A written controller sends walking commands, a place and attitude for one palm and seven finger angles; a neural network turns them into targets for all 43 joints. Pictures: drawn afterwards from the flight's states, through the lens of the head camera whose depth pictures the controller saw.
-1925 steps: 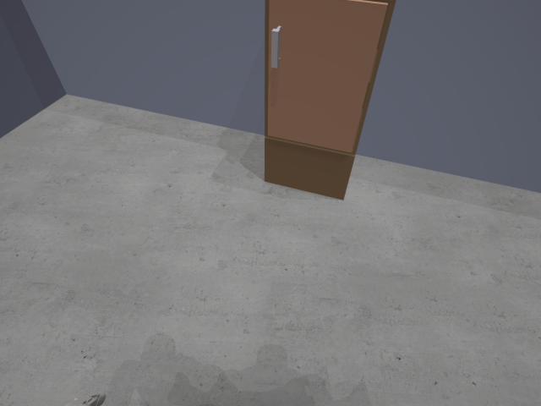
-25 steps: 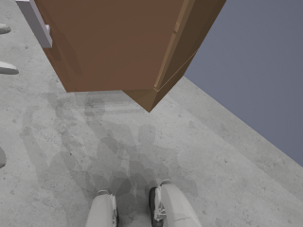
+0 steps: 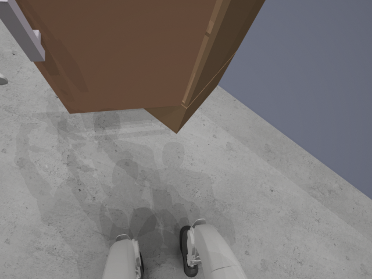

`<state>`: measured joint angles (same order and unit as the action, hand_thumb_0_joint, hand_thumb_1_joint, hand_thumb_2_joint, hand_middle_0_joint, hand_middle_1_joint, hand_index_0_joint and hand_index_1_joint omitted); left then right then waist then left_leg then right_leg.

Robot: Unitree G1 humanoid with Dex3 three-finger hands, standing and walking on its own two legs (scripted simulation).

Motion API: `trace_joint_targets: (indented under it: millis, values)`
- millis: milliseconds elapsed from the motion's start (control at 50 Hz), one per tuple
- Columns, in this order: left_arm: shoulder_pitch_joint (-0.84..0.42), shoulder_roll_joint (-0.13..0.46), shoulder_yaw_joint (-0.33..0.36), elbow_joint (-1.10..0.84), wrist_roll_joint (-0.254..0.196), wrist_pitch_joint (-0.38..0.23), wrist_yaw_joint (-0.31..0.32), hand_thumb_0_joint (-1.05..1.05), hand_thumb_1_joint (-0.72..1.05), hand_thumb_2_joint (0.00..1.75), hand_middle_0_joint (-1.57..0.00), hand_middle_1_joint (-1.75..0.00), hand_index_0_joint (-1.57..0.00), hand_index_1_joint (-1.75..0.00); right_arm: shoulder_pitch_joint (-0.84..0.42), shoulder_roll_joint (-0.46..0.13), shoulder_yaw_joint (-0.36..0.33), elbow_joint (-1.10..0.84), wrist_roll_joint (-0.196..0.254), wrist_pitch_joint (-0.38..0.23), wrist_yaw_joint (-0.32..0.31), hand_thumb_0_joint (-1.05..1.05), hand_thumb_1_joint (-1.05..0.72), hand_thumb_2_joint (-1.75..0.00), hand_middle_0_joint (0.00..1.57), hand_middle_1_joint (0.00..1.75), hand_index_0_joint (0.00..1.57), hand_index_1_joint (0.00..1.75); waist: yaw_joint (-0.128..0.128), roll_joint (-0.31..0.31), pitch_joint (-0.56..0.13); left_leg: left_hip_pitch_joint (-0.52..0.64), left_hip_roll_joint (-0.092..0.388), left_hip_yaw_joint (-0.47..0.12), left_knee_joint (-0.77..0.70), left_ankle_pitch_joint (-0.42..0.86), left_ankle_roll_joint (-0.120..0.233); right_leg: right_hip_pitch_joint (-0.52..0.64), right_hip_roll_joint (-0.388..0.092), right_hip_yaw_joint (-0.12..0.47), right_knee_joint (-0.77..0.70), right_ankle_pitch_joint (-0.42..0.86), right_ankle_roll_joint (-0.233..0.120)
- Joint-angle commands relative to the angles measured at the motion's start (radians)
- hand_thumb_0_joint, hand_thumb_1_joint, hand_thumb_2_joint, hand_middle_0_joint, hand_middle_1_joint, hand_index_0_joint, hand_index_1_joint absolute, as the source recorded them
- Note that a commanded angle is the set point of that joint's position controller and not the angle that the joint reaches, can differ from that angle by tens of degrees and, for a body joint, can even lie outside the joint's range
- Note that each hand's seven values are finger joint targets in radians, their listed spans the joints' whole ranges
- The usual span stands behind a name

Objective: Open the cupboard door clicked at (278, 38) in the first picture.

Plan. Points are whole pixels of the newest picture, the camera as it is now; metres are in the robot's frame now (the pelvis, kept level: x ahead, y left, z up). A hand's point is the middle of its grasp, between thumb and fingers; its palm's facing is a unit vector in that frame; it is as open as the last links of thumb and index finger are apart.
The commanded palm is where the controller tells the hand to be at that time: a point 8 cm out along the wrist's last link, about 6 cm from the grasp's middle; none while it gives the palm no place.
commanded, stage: move the hooked fingers beside the handle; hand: left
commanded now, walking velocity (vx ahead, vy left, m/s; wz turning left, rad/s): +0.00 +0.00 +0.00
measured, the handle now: (21, 20) +0.59 +0.24 +0.07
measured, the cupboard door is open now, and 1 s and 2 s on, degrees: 47 47 47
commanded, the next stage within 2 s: slide the fingers in behind the handle in 0.44 s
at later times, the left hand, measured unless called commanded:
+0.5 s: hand out of the picture +0.53 +0.29 +0.08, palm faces +0.07 -1.00 -0.04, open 13.9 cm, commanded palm +0.52 +0.32 +0.07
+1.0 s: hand out of the picture +0.53 +0.26 +0.08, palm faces +0.05 -1.00 -0.03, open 13.9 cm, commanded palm +0.51 +0.29 +0.07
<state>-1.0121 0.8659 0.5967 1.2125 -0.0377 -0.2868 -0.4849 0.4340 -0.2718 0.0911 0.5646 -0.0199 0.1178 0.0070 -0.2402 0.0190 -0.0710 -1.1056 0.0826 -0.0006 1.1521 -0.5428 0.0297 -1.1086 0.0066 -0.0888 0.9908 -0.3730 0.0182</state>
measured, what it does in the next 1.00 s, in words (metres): stands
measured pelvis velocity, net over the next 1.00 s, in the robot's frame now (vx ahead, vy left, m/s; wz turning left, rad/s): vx -0.01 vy -0.01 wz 0.01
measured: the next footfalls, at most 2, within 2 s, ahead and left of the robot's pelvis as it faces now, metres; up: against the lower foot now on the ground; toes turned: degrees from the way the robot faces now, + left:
none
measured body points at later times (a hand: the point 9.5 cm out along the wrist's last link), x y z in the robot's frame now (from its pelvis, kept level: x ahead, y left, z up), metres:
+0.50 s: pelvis +0.00 -0.01 +0.00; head +0.18 +0.04 +0.41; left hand +0.52 +0.35 +0.08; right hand +0.00 -0.28 -0.09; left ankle -0.02 +0.09 -0.65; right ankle +0.04 -0.14 -0.65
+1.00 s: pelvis -0.01 -0.01 +0.00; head +0.17 +0.03 +0.41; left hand +0.52 +0.32 +0.08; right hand -0.02 -0.27 -0.09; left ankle -0.02 +0.09 -0.65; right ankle +0.04 -0.14 -0.65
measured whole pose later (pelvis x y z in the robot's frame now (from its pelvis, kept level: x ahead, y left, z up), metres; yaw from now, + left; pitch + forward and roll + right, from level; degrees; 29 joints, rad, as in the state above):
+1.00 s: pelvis -0.01 -0.01 +0.00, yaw +1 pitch +26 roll -5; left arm -1.02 0.78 0.53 1.23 -0.04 -0.33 -0.40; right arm 0.41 -0.28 0.08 0.57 -0.02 0.10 0.00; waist -0.24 0.02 -0.07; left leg -1.08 0.08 0.00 1.15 -0.53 0.02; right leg -1.09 0.00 -0.09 1.00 -0.37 0.01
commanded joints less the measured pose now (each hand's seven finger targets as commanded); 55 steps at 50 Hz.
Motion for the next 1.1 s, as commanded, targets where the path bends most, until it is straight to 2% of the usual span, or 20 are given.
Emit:
trace_joint_targets:
  millis: [0, 60, 80, 120, 180, 220, 280, 360, 400, 440, 460, 520, 580, 680, 760, 800, 880, 980, 1020, 1080]
  values:
    - [-0.387, 0.302, 0.003, -0.228, -0.037, -0.073, 0.002, 0.00, -0.50, 0.30, -0.30, -1.20, -0.30, -1.20, 0.212, -0.227, -0.084, -0.015, -0.006, 0.000, -0.021, 0.00, -0.90, -0.90, 0.20, 0.30, 0.20, 0.30, 0.017, 0.313, -0.570, 0.511, -0.017, -0.088, -0.120, 0.688, -0.023, 0.238, 0.057, 0.016, -0.052, 0.300, -0.037]
    - [-0.360, 0.291, -0.004, -0.183, -0.035, -0.067, 0.009, 0.00, -0.50, 0.30, -0.30, -1.20, -0.30, -1.20, 0.207, -0.226, -0.084, -0.015, -0.006, -0.002, -0.024, 0.00, -0.90, -0.90, 0.20, 0.30, 0.20, 0.30, 0.010, 0.252, -0.531, 0.459, -0.021, -0.080, -0.124, 0.634, -0.015, 0.264, 0.056, 0.019, -0.058, 0.299, -0.034]
    - [-0.389, 0.266, -0.023, -0.206, -0.043, -0.077, 0.006, 0.00, -0.50, 0.30, -0.30, -1.20, -0.30, -1.20, 0.205, -0.222, -0.081, -0.017, -0.005, -0.003, -0.025, 0.00, -0.90, -0.90, 0.20, 0.30, 0.20, 0.30, 0.006, 0.282, -0.531, 0.471, -0.022, -0.080, -0.123, 0.650, -0.016, 0.259, 0.055, 0.019, -0.054, 0.310, -0.038]
    - [-0.369, 0.303, 0.004, -0.199, -0.040, -0.080, 0.007, 0.00, -0.50, 0.30, -0.30, -1.20, -0.30, -1.20, 0.200, -0.227, -0.084, -0.021, -0.006, -0.004, -0.026, 0.00, -0.90, -0.90, 0.20, 0.30, 0.20, 0.30, 0.015, 0.262, -0.548, 0.454, -0.025, -0.074, -0.123, 0.623, -0.013, 0.290, 0.055, 0.025, -0.056, 0.313, -0.036]
    - [-0.390, 0.242, -0.046, -0.181, -0.041, -0.084, 0.006, 0.00, -0.50, 0.30, -0.30, -1.20, -0.30, -1.20, 0.190, -0.219, -0.080, -0.023, -0.001, -0.005, -0.027, 0.00, -0.90, -0.90, 0.20, 0.30, 0.20, 0.30, 0.001, 0.275, -0.510, 0.443, -0.027, -0.070, -0.120, 0.606, -0.011, 0.262, 0.054, 0.024, -0.052, 0.305, -0.040]
    - [-0.397, 0.304, -0.002, -0.188, -0.042, -0.090, 0.010, 0.00, -0.50, 0.30, -0.30, -1.20, -0.30, -1.20, 0.188, -0.227, -0.083, -0.023, -0.004, -0.007, -0.032, 0.00, -0.90, -0.90, 0.20, 0.30, 0.20, 0.30, 0.006, 0.248, -0.541, 0.425, -0.028, -0.068, -0.115, 0.592, -0.008, 0.297, 0.052, 0.032, -0.051, 0.316, -0.035]
    - [-0.396, 0.283, -0.018, -0.188, -0.041, -0.096, 0.005, 0.00, -0.50, 0.30, -0.30, -1.20, -0.30, -1.20, 0.182, -0.222, -0.081, -0.027, -0.002, -0.010, -0.033, 0.00, -0.90, -0.90, 0.20, 0.30, 0.20, 0.30, 0.009, 0.277, -0.544, 0.434, -0.030, -0.065, -0.109, 0.604, -0.009, 0.286, 0.050, 0.031, -0.042, 0.321, -0.039]
    - [-0.410, 0.319, -0.009, -0.153, -0.035, -0.087, 0.005, 0.00, -0.50, 0.30, -0.30, -1.20, -0.30, -1.20, 0.174, -0.226, -0.074, -0.025, 0.001, -0.013, -0.038, 0.00, -0.90, -0.90, 0.20, 0.30, 0.20, 0.30, 0.002, 0.233, -0.525, 0.362, -0.032, -0.059, -0.107, 0.528, -0.001, 0.308, 0.048, 0.037, -0.043, 0.300, -0.032]
    - [-0.410, 0.346, 0.015, -0.196, -0.037, -0.099, 0.001, 0.00, -0.50, 0.30, -0.30, -1.20, -0.30, -1.20, 0.176, -0.228, -0.077, -0.029, -0.001, -0.017, -0.037, 0.00, -0.90, -0.90, 0.20, 0.30, 0.20, 0.30, 0.021, 0.286, -0.601, 0.410, -0.032, -0.063, -0.101, 0.586, -0.008, 0.319, 0.048, 0.039, -0.030, 0.331, -0.037]
    - [-0.391, 0.360, 0.025, -0.188, -0.033, -0.096, -0.001, 0.00, -0.50, 0.30, -0.30, -1.20, -0.30, -1.20, 0.176, -0.228, -0.077, -0.028, -0.002, -0.019, -0.035, 0.00, -0.90, -0.90, 0.20, 0.30, 0.20, 0.30, 0.025, 0.267, -0.597, 0.402, -0.030, -0.064, -0.097, 0.586, -0.008, 0.323, 0.049, 0.037, -0.028, 0.330, -0.036]
    - [-0.396, 0.315, -0.007, -0.180, -0.038, -0.090, -0.007, 0.00, -0.50, 0.30, -0.30, -1.20, -0.30, -1.20, 0.175, -0.224, -0.075, -0.027, 0.000, -0.017, -0.032, 0.00, -0.90, -0.90, 0.20, 0.30, 0.20, 0.30, 0.012, 0.258, -0.580, 0.397, -0.029, -0.063, -0.098, 0.574, -0.006, 0.310, 0.051, 0.035, -0.032, 0.323, -0.034]
    - [-0.402, 0.308, -0.014, -0.163, -0.040, -0.084, -0.010, 0.00, -0.50, 0.30, -0.30, -1.20, -0.30, -1.20, 0.174, -0.228, -0.074, -0.021, 0.002, -0.015, -0.034, 0.00, -0.90, -0.90, 0.20, 0.30, 0.20, 0.30, 0.010, 0.259, -0.544, 0.396, -0.028, -0.071, -0.104, 0.546, -0.008, 0.269, 0.050, 0.029, -0.036, 0.280, -0.035]
    - [-0.447, 0.239, -0.058, -0.206, -0.051, -0.090, -0.004, 0.00, -0.50, 0.30, -0.30, -1.20, -0.30, -1.20, 0.182, -0.225, -0.079, -0.015, -0.001, -0.020, -0.034, 0.00, -0.90, -0.90, 0.20, 0.30, 0.20, 0.30, -0.007, 0.270, -0.570, 0.447, -0.027, -0.084, -0.109, 0.554, -0.008, 0.235, 0.051, 0.023, -0.039, 0.261, -0.037]
    - [-0.416, 0.214, -0.054, -0.203, -0.051, -0.085, 0.022, 0.00, -0.50, 0.30, -0.30, -1.20, -0.30, -1.20, 0.190, -0.221, -0.081, -0.009, -0.004, -0.018, -0.027, 0.00, -0.90, -0.90, 0.20, 0.30, 0.20, 0.30, 0.004, 0.272, -0.570, 0.459, -0.027, -0.085, -0.115, 0.576, -0.015, 0.234, 0.051, 0.020, -0.043, 0.264, -0.039]
    - [-0.404, 0.242, -0.032, -0.193, -0.036, -0.082, 0.057, 0.00, -0.50, 0.30, -0.30, -1.20, -0.30, -1.20, 0.185, -0.217, -0.079, -0.016, -0.005, -0.018, -0.024, 0.00, -0.90, -0.90, 0.20, 0.30, 0.20, 0.30, 0.013, 0.227, -0.544, 0.386, -0.033, -0.068, -0.125, 0.506, -0.005, 0.295, 0.050, 0.031, -0.054, 0.265, -0.034]
    - [-0.404, 0.271, -0.010, -0.217, -0.032, -0.100, 0.069, 0.00, -0.50, 0.30, -0.30, -1.20, -0.30, -1.20, 0.184, -0.217, -0.080, -0.019, -0.007, -0.020, -0.024, 0.00, -0.90, -0.90, 0.20, 0.30, 0.20, 0.30, 0.025, 0.253, -0.576, 0.399, -0.034, -0.066, -0.125, 0.515, -0.008, 0.312, 0.050, 0.034, -0.047, 0.277, -0.038]
    - [-0.387, 0.213, -0.046, -0.196, -0.037, -0.108, 0.077, 0.00, -0.50, 0.30, -0.30, -1.20, -0.30, -1.20, 0.179, -0.214, -0.078, -0.021, -0.005, -0.022, -0.023, 0.00, -0.90, -0.90, 0.20, 0.30, 0.20, 0.30, 0.013, 0.225, -0.509, 0.395, -0.034, -0.067, -0.142, 0.487, -0.005, 0.290, 0.051, 0.028, -0.059, 0.247, -0.039]
    - [-0.422, 0.186, -0.058, -0.215, -0.043, -0.119, 0.084, 0.00, -0.50, 0.30, -0.30, -1.20, -0.30, -1.20, 0.184, -0.216, -0.083, -0.014, -0.008, -0.028, -0.025, 0.00, -0.90, -0.90, 0.20, 0.30, 0.20, 0.30, 0.010, 0.256, -0.548, 0.429, -0.035, -0.070, -0.140, 0.506, -0.009, 0.279, 0.048, 0.029, -0.054, 0.251, -0.040]
    - [-0.392, 0.199, -0.038, -0.214, -0.042, -0.124, 0.088, 0.00, -0.50, 0.30, -0.30, -1.20, -0.30, -1.20, 0.188, -0.218, -0.089, -0.009, -0.009, -0.025, -0.025, 0.00, -0.90, -0.90, 0.20, 0.30, 0.20, 0.30, 0.020, 0.227, -0.580, 0.440, -0.034, -0.072, -0.134, 0.539, -0.012, 0.296, 0.047, 0.030, -0.053, 0.277, -0.036]
    - [-0.410, 0.122, -0.090, -0.200, -0.050, -0.119, 0.090, 0.00, -0.50, 0.30, -0.30, -1.20, -0.30, -1.20, 0.187, -0.211, -0.088, -0.003, -0.008, -0.026, -0.023, 0.00, -0.90, -0.90, 0.20, 0.30, 0.20, 0.30, -0.001, 0.214, -0.523, 0.434, -0.033, -0.074, -0.140, 0.522, -0.010, 0.266, 0.048, 0.024, -0.058, 0.260, -0.037]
